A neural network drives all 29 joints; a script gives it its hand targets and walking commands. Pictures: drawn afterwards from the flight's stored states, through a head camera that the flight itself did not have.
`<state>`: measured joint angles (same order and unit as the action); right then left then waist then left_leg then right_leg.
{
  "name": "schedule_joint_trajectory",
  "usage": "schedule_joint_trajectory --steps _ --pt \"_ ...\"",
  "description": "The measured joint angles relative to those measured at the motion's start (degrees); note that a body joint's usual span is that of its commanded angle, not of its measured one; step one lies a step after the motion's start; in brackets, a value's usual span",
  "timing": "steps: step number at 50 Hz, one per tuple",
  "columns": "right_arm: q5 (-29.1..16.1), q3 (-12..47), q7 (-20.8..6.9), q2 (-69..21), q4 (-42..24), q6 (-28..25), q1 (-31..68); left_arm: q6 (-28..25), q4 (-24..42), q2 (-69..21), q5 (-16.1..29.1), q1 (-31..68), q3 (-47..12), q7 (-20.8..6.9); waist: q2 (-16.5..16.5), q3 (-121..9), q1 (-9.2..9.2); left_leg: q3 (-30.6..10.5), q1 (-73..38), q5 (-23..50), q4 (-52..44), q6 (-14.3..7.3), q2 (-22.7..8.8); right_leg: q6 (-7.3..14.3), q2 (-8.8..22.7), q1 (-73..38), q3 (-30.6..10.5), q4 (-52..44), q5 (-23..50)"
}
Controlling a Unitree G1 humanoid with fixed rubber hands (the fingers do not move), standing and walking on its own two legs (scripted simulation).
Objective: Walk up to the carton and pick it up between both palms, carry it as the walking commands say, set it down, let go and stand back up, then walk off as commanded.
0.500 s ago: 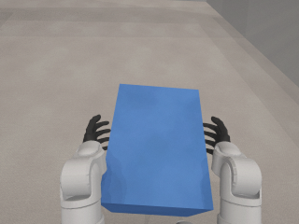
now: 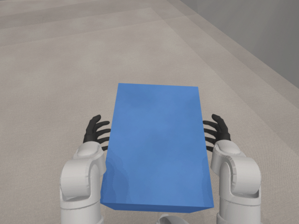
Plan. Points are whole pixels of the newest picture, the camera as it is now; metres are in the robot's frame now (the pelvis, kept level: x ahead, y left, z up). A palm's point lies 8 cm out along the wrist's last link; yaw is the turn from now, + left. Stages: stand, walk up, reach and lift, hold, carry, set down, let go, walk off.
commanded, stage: carry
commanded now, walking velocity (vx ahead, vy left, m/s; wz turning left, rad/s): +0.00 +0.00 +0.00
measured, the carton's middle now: (155, 150) +0.32 +0.00 +0.01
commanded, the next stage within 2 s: none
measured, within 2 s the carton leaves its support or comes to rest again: neither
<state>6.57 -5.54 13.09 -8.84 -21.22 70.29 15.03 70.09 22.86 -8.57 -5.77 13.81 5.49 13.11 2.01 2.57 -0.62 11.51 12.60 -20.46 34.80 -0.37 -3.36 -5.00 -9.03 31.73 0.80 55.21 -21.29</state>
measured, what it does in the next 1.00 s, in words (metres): steps to the right: right foot, then left foot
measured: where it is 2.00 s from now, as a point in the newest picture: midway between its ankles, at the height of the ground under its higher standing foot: outside the picture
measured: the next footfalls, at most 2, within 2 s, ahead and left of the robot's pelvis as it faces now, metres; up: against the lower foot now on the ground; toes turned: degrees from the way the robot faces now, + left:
right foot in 0.12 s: +0.06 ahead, -0.16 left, +0.00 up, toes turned -4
left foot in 0.60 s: -0.06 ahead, -0.01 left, +0.00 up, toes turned +5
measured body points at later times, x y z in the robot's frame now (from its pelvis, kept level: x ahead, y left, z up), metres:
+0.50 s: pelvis -0.04 -0.13 +0.02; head -0.03 -0.17 +0.47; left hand +0.26 -0.01 +0.12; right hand +0.24 -0.31 +0.10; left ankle -0.04 +0.00 -0.65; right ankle +0.02 -0.16 -0.72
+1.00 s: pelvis -0.11 -0.16 +0.02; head -0.12 -0.17 +0.47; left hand +0.17 -0.04 +0.09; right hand +0.15 -0.34 +0.10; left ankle -0.11 -0.05 -0.70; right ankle -0.02 -0.24 -0.72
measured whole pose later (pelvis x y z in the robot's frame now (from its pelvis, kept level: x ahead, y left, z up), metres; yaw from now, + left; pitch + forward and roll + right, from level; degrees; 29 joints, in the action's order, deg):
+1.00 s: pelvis -0.11 -0.16 +0.02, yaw -7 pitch +3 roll +3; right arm 6.7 -3.3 13.9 -8.6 -16.2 72.0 14.2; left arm 73.2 19.2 -7.8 -5.3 9.5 6.1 12.6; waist 1.6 -4.2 -0.4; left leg 8.6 19.8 -25.4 37.7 1.6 -0.6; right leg 2.4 -1.7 23.1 -0.4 22.4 -2.2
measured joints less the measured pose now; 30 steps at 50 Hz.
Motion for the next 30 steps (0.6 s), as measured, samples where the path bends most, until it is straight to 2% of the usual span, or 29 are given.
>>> schedule_joint_trajectory --steps 1,2,3,5,6,7,8,10,13,17,22,24,25,26,27,28,29,30 --pt "-0.1 0.2 -0.6 0.1 0.0 0.6 -0.6 0.3 0.0 0.3 0.0 -1.1 -0.3 -0.1 -0.8 -1.4 0.06 0.0 -0.5 -0.5 0.0 0.6 -0.9 1.0 1.1 0.2 -0.1 7.0 -3.1" --pt "0.0 0.4 -1.0 0.2 0.0 1.5 -0.8 0.7 0.1 0.4 0.0 -1.8 -0.3 -0.2 -1.8 -3.3 0.13 0.1 -0.4 -1.0 -0.1 1.3 -2.0 1.9 2.6 0.0 -0.2 9.8 -4.7" --pt "0.0 0.6 -1.1 0.1 0.0 2.2 -0.6 1.0 0.1 0.5 0.0 -2.2 -0.1 -0.4 -2.7 -5.2 0.18 0.3 0.1 -1.3 0.0 2.3 -3.2 2.7 4.6 -0.7 -0.3 8.4 -5.7" --pt "0.0 0.6 -1.0 0.0 0.2 2.6 0.2 1.2 0.2 0.5 0.0 -2.0 0.5 -0.5 -4.0 -7.4 0.25 0.5 1.2 -2.0 1.4 4.2 -5.9 3.9 7.4 -4.4 -0.3 -3.0 -2.7" --pt "0.0 0.6 -0.7 -0.1 0.3 2.7 0.6 1.4 0.2 0.4 0.0 -1.5 0.9 -0.5 -4.1 -8.3 0.27 0.5 2.1 -3.0 3.6 5.0 -7.3 4.1 8.2 -7.1 -0.4 -10.8 3.5" --pt "0.0 0.6 -0.4 -0.1 0.4 2.7 0.8 1.6 0.1 0.3 0.0 -1.0 1.1 -0.5 -3.6 -9.3 0.20 0.2 3.7 -5.5 7.0 5.2 -8.3 5.2 8.1 -8.4 -0.2 -14.3 4.2" --pt "0.1 0.6 0.2 0.0 0.4 2.4 0.7 1.6 -0.3 0.1 0.0 -0.5 1.0 -0.5 -2.9 -9.4 0.15 -0.4 5.2 -9.5 11.3 5.3 -8.3 5.1 7.7 -8.4 -0.3 -13.7 0.5" --pt "0.1 0.6 1.0 0.3 0.4 2.1 -0.6 2.0 -1.7 0.1 0.1 -0.4 0.2 -0.5 -2.1 -8.3 0.15 -1.7 7.3 -13.7 18.5 5.3 -7.3 7.6 7.0 -8.4 -0.1 -11.0 -0.5" --pt "0.0 0.6 0.6 0.6 2.0 2.5 -2.7 3.6 -3.8 0.2 0.1 -1.0 -0.3 -0.5 -1.9 -8.5 0.16 -2.0 12.1 -13.7 24.6 5.3 -4.4 9.9 7.0 -8.9 0.0 -13.3 1.4" --pt "0.1 0.6 0.3 0.7 2.7 3.1 -2.8 4.3 -4.1 0.3 0.1 -1.4 -0.3 -0.5 -1.9 -7.2 0.15 -2.0 16.9 -10.3 25.2 5.3 -1.6 10.5 7.0 -9.7 0.0 -19.1 5.7" --pt "0.0 0.7 0.9 0.4 2.7 2.9 -1.3 2.4 -4.1 0.3 0.1 -1.7 0.0 -0.5 -1.8 -6.1 0.13 -2.1 17.9 -6.2 24.8 4.9 1.0 10.2 7.0 -11.1 0.0 -27.6 11.5" --pt "0.1 0.7 1.3 0.2 2.7 2.4 -0.6 1.4 -4.1 0.3 0.1 -1.7 0.1 -0.5 -1.8 -6.2 0.10 -2.1 16.3 -5.7 21.7 4.8 2.1 9.2 6.9 -11.1 0.1 -30.2 13.6" --pt "0.1 0.7 1.5 0.2 2.6 2.0 -0.4 0.9 -4.1 0.3 0.1 -1.7 0.1 -0.5 -1.8 -6.3 0.08 -2.1 14.8 -5.7 18.8 4.8 2.7 7.6 6.8 -11.1 0.1 -31.4 14.5" --pt "0.1 0.7 1.6 0.1 2.6 1.7 -0.2 0.5 -4.1 0.3 0.1 -1.7 0.1 -0.6 -1.8 -6.3 0.05 -2.1 12.6 -5.9 14.4 4.7 3.4 4.7 6.7 -11.1 0.1 -32.5 15.3" --pt "0.1 0.7 1.7 0.1 2.6 1.6 0.1 0.2 -4.1 0.3 0.1 -1.5 0.3 -0.6 -1.7 -6.0 0.00 -1.7 9.3 -5.3 8.2 4.1 3.9 0.8 6.4 -11.1 0.2 -32.8 16.0" --pt "0.1 0.7 1.8 -0.1 2.6 1.6 0.7 0.0 -4.0 0.3 0.1 -1.4 0.6 -0.7 -1.8 -5.3 -0.05 -1.4 5.1 -2.9 1.8 3.0 3.9 -3.3 5.8 -10.7 0.3 -31.2 16.0" --pt "0.1 0.7 2.4 -0.3 2.5 1.6 1.4 0.0 -3.7 0.2 0.1 -1.0 0.9 -0.7 -2.2 -4.7 -0.06 -1.5 1.1 2.2 -2.8 1.4 3.3 -5.9 4.9 -9.0 0.3 -25.7 13.2" --pt "0.1 0.7 3.0 -0.3 1.7 1.6 1.7 -0.1 -3.7 0.2 0.2 -0.6 0.9 -0.9 -3.0 -5.2 -0.17 -1.7 -1.5 6.9 -4.1 0.1 1.9 -5.4 4.4 -7.0 0.2 -17.7 6.1"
